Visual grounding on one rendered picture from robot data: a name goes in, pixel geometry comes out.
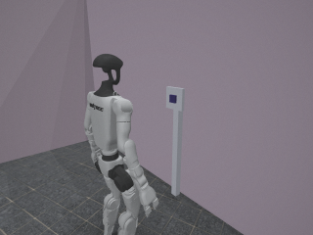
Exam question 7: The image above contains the robot right hand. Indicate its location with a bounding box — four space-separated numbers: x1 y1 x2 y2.
139 185 159 217

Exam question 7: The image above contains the panel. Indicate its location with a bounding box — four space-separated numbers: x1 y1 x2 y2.
166 86 185 197

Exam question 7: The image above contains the button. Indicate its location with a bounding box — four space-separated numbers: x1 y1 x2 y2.
169 94 177 104

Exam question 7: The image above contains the robot right forearm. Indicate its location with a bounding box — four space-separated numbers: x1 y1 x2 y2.
123 140 149 191

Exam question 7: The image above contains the left robot upper arm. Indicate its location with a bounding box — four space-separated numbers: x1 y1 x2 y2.
84 91 95 132

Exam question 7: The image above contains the robot left hand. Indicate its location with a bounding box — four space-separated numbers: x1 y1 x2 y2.
91 150 103 165

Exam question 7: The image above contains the robot left forearm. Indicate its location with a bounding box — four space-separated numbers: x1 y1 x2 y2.
84 128 101 154

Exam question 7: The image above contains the right robot upper arm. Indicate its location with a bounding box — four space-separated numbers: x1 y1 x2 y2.
112 97 135 154

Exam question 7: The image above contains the robot head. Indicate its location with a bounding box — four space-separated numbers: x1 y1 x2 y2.
93 54 123 97

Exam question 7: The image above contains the humanoid robot torso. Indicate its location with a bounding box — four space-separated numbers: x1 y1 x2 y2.
90 91 124 180

